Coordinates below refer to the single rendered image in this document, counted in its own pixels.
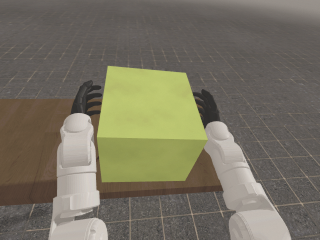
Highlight carton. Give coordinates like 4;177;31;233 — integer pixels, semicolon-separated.
97;66;208;183

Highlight right robot upper arm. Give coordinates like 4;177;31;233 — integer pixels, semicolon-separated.
229;208;291;240

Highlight left robot upper arm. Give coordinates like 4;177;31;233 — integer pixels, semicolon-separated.
50;217;108;240

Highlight robot left forearm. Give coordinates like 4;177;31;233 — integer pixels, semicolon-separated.
48;113;100;240

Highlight right robot hand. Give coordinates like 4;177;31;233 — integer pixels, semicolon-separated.
192;89;221;129

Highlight robot right forearm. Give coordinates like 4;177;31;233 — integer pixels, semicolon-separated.
204;121;292;240

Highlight left robot hand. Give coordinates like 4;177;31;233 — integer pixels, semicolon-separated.
70;80;102;116

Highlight table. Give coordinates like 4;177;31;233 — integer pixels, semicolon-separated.
0;98;223;206

